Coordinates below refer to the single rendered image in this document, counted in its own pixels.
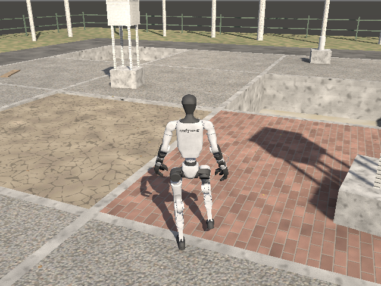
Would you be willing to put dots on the robot left forearm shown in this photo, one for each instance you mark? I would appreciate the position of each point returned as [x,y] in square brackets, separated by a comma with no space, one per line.
[160,157]

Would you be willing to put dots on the right robot shin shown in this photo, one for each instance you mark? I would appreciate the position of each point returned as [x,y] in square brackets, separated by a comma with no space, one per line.
[208,203]

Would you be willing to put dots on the right robot upper arm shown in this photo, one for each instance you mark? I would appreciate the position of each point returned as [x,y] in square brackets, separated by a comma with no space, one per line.
[208,125]

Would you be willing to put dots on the left robot upper arm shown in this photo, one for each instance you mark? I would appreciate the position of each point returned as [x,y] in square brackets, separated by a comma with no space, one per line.
[171,126]

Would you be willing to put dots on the robot left hand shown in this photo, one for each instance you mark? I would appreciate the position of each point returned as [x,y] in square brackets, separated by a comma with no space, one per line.
[163,167]

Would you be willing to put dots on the robot right hand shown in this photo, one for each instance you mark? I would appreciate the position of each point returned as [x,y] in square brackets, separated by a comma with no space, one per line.
[224,171]

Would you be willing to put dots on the robot torso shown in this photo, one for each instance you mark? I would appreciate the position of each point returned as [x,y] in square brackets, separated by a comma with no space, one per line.
[189,143]

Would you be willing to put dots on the robot right forearm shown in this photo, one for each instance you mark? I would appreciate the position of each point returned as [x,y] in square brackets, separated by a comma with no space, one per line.
[219,158]

